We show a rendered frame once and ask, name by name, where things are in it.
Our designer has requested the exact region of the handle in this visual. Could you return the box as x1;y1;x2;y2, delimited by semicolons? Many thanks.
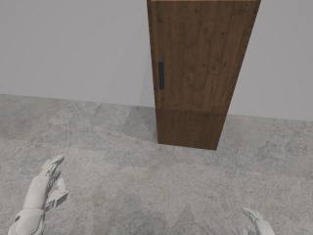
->
157;56;164;90

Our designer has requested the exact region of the left robot forearm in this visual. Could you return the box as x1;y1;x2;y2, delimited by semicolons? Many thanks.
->
8;208;46;235

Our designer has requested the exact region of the robot right hand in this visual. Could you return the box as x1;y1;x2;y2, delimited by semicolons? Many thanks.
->
241;208;276;235

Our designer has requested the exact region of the robot left hand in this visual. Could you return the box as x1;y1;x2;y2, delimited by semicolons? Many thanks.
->
22;154;68;212

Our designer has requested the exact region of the cupboard door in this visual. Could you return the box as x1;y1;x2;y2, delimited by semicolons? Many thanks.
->
151;0;256;113

